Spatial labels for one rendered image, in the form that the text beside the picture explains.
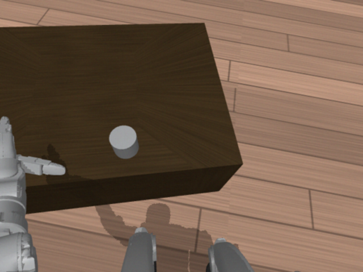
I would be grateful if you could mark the left robot arm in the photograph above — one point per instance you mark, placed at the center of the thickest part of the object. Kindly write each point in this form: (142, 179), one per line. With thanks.
(17, 253)

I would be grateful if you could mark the left robot hand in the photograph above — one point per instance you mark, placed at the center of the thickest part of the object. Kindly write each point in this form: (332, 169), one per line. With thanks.
(30, 164)

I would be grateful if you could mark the can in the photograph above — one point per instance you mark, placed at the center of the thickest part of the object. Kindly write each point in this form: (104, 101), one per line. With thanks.
(123, 140)

